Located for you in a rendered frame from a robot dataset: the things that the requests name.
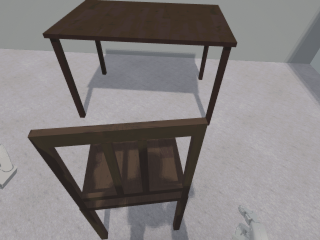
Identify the right robot hand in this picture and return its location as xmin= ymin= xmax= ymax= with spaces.
xmin=232 ymin=205 xmax=270 ymax=240

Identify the left robot hand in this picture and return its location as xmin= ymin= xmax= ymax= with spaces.
xmin=0 ymin=144 xmax=18 ymax=189

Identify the table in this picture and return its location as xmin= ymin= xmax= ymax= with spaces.
xmin=43 ymin=0 xmax=237 ymax=126

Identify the chair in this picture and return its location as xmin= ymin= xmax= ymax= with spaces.
xmin=28 ymin=117 xmax=208 ymax=240

